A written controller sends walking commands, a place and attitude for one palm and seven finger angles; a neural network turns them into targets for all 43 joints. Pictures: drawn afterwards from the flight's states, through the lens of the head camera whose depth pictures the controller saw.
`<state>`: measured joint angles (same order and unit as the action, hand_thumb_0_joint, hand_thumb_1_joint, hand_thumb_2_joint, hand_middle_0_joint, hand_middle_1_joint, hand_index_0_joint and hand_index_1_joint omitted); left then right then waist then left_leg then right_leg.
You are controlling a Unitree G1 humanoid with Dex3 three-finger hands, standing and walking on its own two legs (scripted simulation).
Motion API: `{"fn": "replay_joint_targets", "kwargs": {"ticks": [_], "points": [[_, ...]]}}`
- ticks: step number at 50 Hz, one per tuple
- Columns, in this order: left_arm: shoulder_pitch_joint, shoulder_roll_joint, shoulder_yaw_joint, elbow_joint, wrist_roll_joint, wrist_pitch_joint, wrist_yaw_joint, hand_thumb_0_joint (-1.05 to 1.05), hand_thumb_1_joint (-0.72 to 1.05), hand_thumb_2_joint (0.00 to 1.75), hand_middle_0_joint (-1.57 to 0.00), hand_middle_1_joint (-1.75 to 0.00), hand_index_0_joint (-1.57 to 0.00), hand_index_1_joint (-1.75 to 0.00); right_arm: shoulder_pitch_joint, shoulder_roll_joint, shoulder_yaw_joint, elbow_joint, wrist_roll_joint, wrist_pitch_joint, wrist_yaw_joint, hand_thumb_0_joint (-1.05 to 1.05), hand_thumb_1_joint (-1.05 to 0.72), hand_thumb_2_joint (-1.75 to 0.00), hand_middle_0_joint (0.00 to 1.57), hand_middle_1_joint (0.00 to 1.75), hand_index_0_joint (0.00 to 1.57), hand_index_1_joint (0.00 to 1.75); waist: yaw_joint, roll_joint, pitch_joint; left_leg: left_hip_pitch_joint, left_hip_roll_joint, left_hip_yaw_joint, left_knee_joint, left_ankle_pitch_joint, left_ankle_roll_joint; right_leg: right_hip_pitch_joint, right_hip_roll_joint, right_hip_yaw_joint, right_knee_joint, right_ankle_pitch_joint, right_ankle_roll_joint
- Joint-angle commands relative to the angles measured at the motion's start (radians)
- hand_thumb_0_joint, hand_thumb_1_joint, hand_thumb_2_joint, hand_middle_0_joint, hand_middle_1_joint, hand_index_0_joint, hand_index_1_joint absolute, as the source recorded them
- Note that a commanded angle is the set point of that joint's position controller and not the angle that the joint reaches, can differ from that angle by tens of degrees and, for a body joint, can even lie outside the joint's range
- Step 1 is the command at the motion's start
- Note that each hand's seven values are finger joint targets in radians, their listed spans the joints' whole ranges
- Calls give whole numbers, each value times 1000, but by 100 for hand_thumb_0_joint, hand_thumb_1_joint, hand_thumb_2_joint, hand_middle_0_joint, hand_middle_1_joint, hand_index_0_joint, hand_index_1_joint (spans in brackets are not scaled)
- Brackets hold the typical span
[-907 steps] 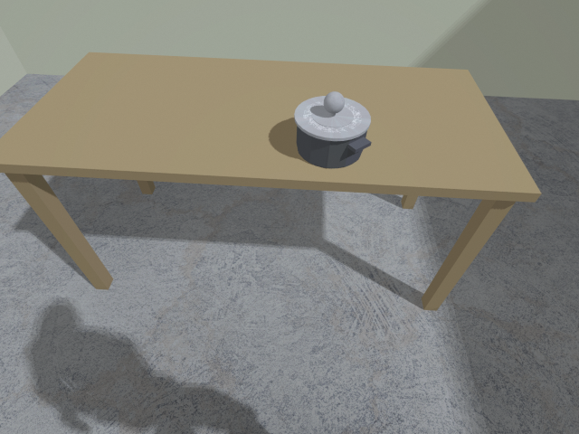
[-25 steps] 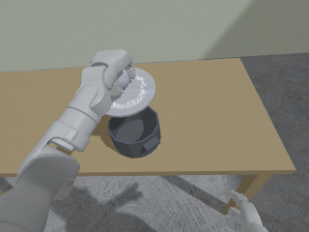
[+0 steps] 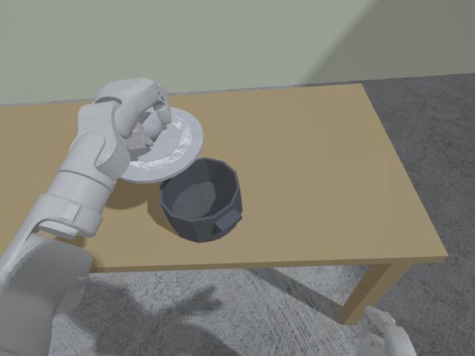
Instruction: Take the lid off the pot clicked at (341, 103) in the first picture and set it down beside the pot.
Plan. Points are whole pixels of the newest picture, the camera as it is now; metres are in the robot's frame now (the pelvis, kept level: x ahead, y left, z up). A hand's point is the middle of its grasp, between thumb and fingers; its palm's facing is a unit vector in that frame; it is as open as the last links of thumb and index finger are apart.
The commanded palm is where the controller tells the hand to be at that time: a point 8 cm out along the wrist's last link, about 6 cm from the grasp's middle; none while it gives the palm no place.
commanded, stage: move the lid sideways beside the pot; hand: left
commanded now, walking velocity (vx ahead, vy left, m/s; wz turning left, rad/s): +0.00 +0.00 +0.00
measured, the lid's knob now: (147, 126) +0.47 +0.17 +0.16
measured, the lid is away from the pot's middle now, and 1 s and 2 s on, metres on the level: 0.07 0.18 0.23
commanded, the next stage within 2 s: lower the lid onto the table in 1.60 s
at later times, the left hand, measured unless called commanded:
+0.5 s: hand (110, 132) +0.43 +0.22 +0.17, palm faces -0.27 -0.04 -0.96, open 7.9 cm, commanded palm +0.42 +0.23 +0.26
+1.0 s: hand (79, 133) +0.43 +0.28 +0.17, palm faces -0.30 -0.06 -0.95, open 7.9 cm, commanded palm +0.42 +0.29 +0.26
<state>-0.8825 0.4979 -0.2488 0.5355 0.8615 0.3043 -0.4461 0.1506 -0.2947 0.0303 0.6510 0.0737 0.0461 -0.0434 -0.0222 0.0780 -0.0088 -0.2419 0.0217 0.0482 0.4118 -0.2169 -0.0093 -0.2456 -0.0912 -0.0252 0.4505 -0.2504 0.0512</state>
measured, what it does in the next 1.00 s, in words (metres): stands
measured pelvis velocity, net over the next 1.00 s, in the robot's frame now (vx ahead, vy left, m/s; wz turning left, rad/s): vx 0.00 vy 0.01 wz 0.02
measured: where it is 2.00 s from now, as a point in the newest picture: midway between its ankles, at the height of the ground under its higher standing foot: outside the picture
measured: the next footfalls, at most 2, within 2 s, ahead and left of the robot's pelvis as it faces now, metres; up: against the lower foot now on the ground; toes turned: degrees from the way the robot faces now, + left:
none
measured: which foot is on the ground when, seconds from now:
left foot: down 0.00-1.00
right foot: down 0.00-1.00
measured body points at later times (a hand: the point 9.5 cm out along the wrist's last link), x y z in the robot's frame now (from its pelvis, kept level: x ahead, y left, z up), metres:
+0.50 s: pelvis +0.00 +0.01 +0.00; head +0.03 -0.03 +0.45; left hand +0.44 +0.22 +0.23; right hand +0.17 -0.23 -0.11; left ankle -0.01 +0.13 -0.74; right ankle -0.02 -0.15 -0.74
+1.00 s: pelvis +0.00 +0.01 +0.00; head +0.05 -0.01 +0.45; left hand +0.45 +0.28 +0.22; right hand +0.13 -0.26 -0.12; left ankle -0.01 +0.13 -0.74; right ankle -0.02 -0.15 -0.74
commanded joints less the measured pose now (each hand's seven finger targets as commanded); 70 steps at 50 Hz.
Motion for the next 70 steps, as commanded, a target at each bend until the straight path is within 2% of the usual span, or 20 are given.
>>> {"fn": "replay_joint_targets", "kwargs": {"ticks": [1, 4, 6, 8, 11, 18, 21, 23, 27, 34, 35, 37, 40, 46, 49, 57, 60, 64, 67, 70], "points": [[-614, 265, 139, -263, 31, -25, 49, 0, 60, 100, -86, -102, -86, -102, -121, -92, -30, -152, 7, -52, -7, 0, -90, -90, 20, 30, 20, 30, -4, -71, -432, 202, -38, -26, 6, 340, 75, 118, 67, -44, -17, 420, -72], [-632, 334, 193, -350, 27, -46, 52, 0, 60, 100, -86, -102, -86, -102, -113, -96, -35, -162, 2, -60, -4, 0, -90, -90, 20, 30, 20, 30, 6, -28, -506, 247, -36, -34, 11, 398, 76, 149, 70, -38, -13, 442, -75], [-591, 276, 152, -297, 29, -38, 48, 0, 60, 100, -86, -102, -86, -102, -115, -92, -32, -153, 4, -55, -1, 0, -90, -90, 20, 30, 20, 30, -2, -23, -464, 240, -31, -38, 15, 431, 71, 119, 69, -47, -14, 444, -77], [-546, 316, 189, -248, 23, -31, 47, 0, 60, 100, -86, -102, -86, -102, -108, -108, -37, -145, 4, -45, 4, 0, -90, -90, 20, 30, 20, 30, 2, -59, -423, 205, -33, -36, 11, 378, 70, 113, 67, -47, -26, 419, -79], [-572, 277, 151, -259, 33, -27, 43, 0, 60, 100, -86, -102, -86, -102, -120, -97, -31, -150, 7, -37, 5, 0, -90, -90, 20, 30, 20, 30, 0, -52, -426, 213, -32, -38, 4, 369, 68, 99, 70, -53, -23, 392, -78], [-584, 401, 218, -198, 40, -53, 33, 0, 60, 100, -86, -102, -86, -102, -101, -121, -30, -147, 5, -21, -8, 0, -90, -90, 20, 30, 20, 30, -3, -77, -421, 174, -35, -32, -2, 302, 69, 115, 64, -45, -35, 373, -79], [-618, 340, 167, -219, 40, -72, 30, 0, 60, 100, -86, -102, -86, -102, -98, -102, -27, -156, 5, -29, -13, 0, -90, -90, 20, 30, 20, 30, -13, -31, -445, 212, -36, -36, 0, 330, 71, 102, 71, -50, -32, 371, -78], [-613, 405, 214, -216, 32, -86, 29, 0, 60, 100, -86, -102, -86, -102, -84, -120, -34, -151, 4, -26, -14, 0, -90, -90, 20, 30, 20, 30, -14, -54, -441, 200, -34, -38, 5, 326, 72, 110, 68, -45, -36, 381, -80], [-587, 403, 211, -120, 39, -96, 21, 0, 60, 100, -86, -102, -86, -102, -70, -120, -33, -141, 9, -16, -19, 0, -90, -90, 20, 30, 20, 30, -17, -54, -382, 169, -36, -33, -5, 270, 72, 82, 71, -53, -49, 336, -78], [-614, 531, 301, -231, 40, -155, 29, 0, 60, 100, -86, -102, -86, -102, -47, -129, -42, -158, 7, -18, -18, 0, -90, -90, 20, 30, 20, 30, -6, -3, -511, 211, -39, -35, 10, 377, 81, 163, 71, -44, -36, 429, -78], [-563, 486, 276, -150, 44, -146, 21, 0, 60, 100, -86, -102, -86, -102, -49, -127, -43, -153, 7, -16, -18, 0, -90, -90, 20, 30, 20, 30, -12, 2, -452, 192, -40, -36, 16, 361, 80, 128, 68, -51, -42, 416, -80], [-517, 516, 300, -91, 40, -139, 12, 0, 60, 100, -86, -102, -86, -102, -34, -141, -46, -144, 13, -1, -13, 0, -90, -90, 20, 30, 20, 30, -8, -39, -405, 157, -38, -33, 8, 331, 78, 122, 70, -55, -50, 405, -78], [-574, 533, 297, -198, 44, -161, 10, 0, 60, 100, -86, -102, -86, -102, -40, -139, -51, -158, 13, 1, -10, 0, -90, -90, 20, 30, 20, 30, -10, 13, -459, 192, -39, -37, 14, 365, 81, 132, 70, -54, -45, 415, -80], [-554, 541, 294, -137, 34, -177, -5, 0, 60, 100, -86, -102, -86, -102, -23, -144, -53, -147, 16, 18, -13, 0, -90, -90, 20, 30, 20, 30, -25, -3, -438, 192, -40, -38, 16, 362, 83, 108, 77, -60, -55, 402, -78], [-574, 623, 352, -179, 37, -203, 1, 0, 60, 100, -86, -102, -86, -102, -9, -151, -55, -148, 13, 20, -12, 0, -90, -90, 20, 30, 20, 30, -18, 25, -479, 206, -40, -40, 20, 392, 84, 130, 77, -55, -54, 425, -79], [-492, 629, 367, -91, 34, -218, -12, 0, 60, 100, -86, -102, -86, -102, -14, -155, -56, -142, 20, 47, -5, 0, -90, -90, 20, 30, 20, 30, -18, -1, -418, 171, -35, -40, 25, 391, 80, 105, 73, -67, -59, 419, -78], [-504, 651, 387, -174, 35, -231, -13, 0, 60, 100, -86, -102, -86, -102, -25, -152, -61, -157, 14, 48, -1, 0, -90, -90, 20, 30, 20, 30, -12, 41, -474, 216, -34, -48, 44, 479, 85, 112, 74, -63, -49, 447, -78], [-517, 668, 387, -186, 22, -246, -22, 0, 60, 100, -86, -102, -86, -102, -22, -155, -58, -155, 18, 63, 0, 0, -90, -90, 20, 30, 20, 30, -18, 34, -473, 210, -34, -51, 33, 463, 82, 111, 77, -67, -56, 423, -75], [-469, 618, 351, -94, 21, -242, -32, 0, 60, 100, -86, -102, -86, -102, -14, -154, -57, -139, 19, 66, -4, 0, -90, -90, 20, 30, 20, 30, -26, 20, -409, 195, -32, -53, 34, 415, 80, 64, 81, -79, -70, 373, -75], [-550, 680, 374, -116, 21, -265, -31, 0, 60, 100, -86, -102, -86, -102, -9, -165, -57, -132, 23, 73, -11, 0, -90, -90, 20, 30, 20, 30, -26, 18, -421, 175, -34, -47, 24, 338, 82, 80, 77, -77, -71, 360, -76]]}}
